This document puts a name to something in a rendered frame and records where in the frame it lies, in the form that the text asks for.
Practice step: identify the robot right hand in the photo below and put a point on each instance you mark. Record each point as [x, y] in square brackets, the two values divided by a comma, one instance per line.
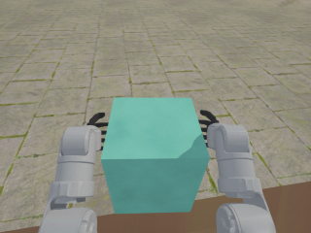
[207, 122]

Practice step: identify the robot left hand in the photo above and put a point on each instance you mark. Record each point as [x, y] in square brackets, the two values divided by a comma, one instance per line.
[99, 124]

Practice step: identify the carton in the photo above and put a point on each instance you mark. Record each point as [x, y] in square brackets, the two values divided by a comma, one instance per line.
[154, 155]

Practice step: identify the robot right forearm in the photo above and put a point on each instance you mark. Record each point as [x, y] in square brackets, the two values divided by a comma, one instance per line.
[237, 176]

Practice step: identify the robot left forearm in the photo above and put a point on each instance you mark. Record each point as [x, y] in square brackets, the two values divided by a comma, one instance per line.
[73, 181]

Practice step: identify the right robot upper arm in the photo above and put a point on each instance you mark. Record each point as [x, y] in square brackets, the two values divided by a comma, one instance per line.
[243, 218]

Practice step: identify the left robot upper arm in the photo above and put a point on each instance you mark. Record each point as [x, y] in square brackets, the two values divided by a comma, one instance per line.
[70, 220]

